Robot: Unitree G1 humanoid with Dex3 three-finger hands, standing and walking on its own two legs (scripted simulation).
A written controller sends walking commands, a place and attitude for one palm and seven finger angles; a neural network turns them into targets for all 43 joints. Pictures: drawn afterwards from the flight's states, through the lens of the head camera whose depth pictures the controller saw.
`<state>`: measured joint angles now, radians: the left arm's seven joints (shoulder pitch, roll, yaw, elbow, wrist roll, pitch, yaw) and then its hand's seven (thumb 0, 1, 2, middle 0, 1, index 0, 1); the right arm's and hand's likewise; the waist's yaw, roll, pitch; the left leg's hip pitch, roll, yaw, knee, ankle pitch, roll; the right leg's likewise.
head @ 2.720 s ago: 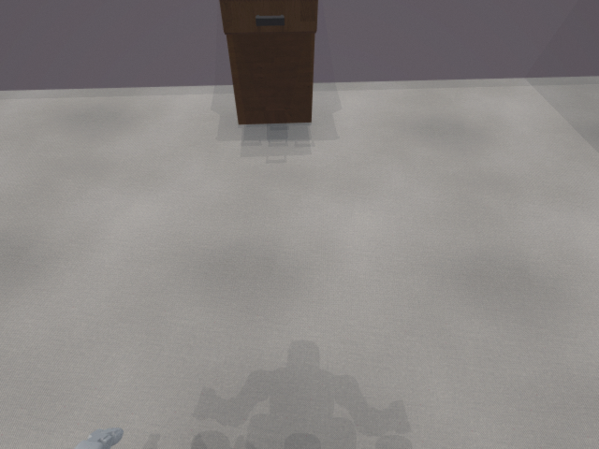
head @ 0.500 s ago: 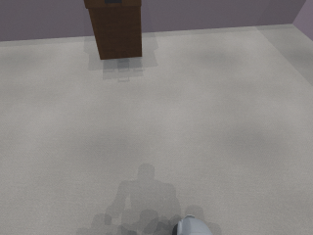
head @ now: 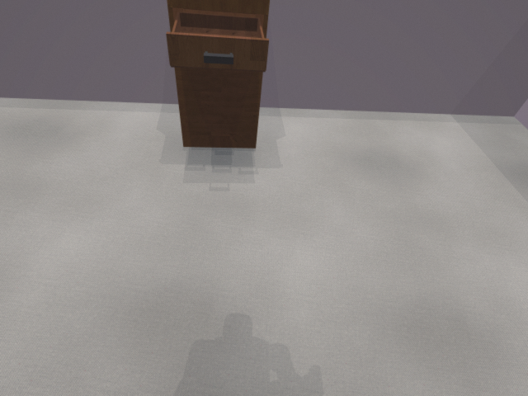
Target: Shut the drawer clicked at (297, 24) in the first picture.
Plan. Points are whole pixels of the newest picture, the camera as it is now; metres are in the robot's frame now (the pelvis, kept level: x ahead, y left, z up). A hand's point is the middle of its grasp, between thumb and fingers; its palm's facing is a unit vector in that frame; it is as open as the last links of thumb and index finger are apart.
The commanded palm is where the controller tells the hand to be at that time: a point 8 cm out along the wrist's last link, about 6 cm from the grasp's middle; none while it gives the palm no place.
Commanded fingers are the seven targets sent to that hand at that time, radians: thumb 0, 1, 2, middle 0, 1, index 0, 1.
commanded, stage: walk to a spot facing it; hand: left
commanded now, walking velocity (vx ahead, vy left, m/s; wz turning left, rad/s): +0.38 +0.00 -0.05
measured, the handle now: (218, 56) +1.28 +0.26 -0.07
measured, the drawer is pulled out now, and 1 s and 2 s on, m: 0.28 0.28 0.28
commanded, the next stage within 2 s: turn to face it in 1.32 s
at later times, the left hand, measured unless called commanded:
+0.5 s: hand (205, 296) +0.34 +0.13 -0.16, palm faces -0.03 -0.98 -0.21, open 7.4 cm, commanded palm none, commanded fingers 0.00 0.90 0.90 -0.20 -0.30 -0.20 -0.30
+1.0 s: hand (194, 267) +0.41 +0.17 -0.17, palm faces +0.09 -0.99 -0.14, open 7.4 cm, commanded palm none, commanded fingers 0.00 0.90 0.90 -0.20 -0.30 -0.20 -0.30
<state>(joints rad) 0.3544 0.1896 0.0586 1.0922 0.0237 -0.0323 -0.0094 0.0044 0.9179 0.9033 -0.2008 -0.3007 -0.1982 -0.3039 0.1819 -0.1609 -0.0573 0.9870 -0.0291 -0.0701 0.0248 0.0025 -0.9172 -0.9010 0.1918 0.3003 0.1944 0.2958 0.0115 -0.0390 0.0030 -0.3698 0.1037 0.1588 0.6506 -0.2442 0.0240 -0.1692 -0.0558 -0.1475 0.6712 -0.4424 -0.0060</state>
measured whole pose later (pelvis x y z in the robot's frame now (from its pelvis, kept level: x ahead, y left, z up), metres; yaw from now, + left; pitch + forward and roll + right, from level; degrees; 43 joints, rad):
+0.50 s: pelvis +0.23 -0.05 +0.00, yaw -1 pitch -1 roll +0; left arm 0.13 0.18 0.06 1.02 0.02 -0.08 -0.02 0.00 0.91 0.90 -0.20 -0.30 -0.20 -0.30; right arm 0.45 -0.12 -0.05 1.21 -0.01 -0.03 0.00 0.01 -0.91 -0.90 0.20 0.30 0.20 0.30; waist -0.04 0.02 0.09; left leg -0.22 0.11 0.08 1.07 -0.49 0.00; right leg -0.40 -0.07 -0.17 0.66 -0.23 -0.05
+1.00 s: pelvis +0.44 +0.00 +0.01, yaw +1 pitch -2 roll -1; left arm 0.33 0.18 0.06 1.13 0.03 -0.02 -0.02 0.01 0.91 0.90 -0.20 -0.30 -0.20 -0.30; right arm 0.21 -0.16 -0.04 1.01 -0.03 -0.08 0.00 0.00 -0.92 -0.90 0.19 0.30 0.20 0.30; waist 0.02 -0.04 0.05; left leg -0.27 0.06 0.19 0.53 -0.23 0.04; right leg -0.40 -0.10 -0.08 1.17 -0.36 0.00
